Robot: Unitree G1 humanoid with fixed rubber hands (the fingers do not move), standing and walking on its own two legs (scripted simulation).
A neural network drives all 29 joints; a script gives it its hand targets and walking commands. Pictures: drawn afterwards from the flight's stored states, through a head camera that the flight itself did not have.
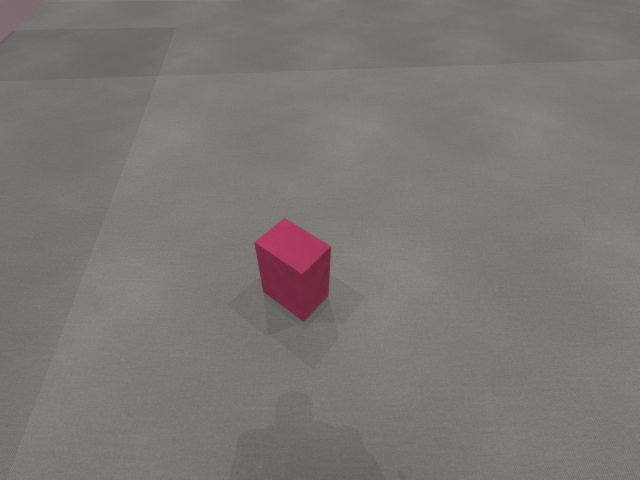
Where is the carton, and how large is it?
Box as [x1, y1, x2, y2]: [254, 218, 330, 321]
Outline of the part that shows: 283,218 254,242 261,282 264,292 303,321 328,295 330,246 285,218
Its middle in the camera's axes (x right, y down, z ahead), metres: -0.08 +0.11 +1.37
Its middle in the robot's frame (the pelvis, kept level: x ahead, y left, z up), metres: +0.90 +0.07 -0.63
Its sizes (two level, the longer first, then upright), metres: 0.203 0.144 0.288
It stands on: the floor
